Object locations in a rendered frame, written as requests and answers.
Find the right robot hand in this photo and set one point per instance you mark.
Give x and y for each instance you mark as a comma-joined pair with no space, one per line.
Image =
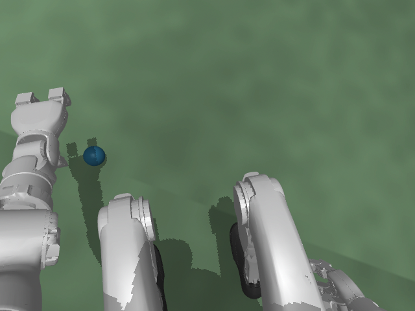
339,291

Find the left robot foot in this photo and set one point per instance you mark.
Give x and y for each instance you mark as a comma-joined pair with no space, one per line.
160,279

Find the left robot hand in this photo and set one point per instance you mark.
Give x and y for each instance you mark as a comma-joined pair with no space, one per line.
49,116

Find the left robot arm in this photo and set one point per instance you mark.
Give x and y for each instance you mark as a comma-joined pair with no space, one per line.
29,232

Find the right robot arm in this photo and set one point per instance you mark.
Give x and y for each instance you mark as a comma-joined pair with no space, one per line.
364,304

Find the right robot foot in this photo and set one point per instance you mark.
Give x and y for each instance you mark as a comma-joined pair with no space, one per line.
251,290

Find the ball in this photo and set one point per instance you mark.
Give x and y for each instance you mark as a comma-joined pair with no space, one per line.
94,155

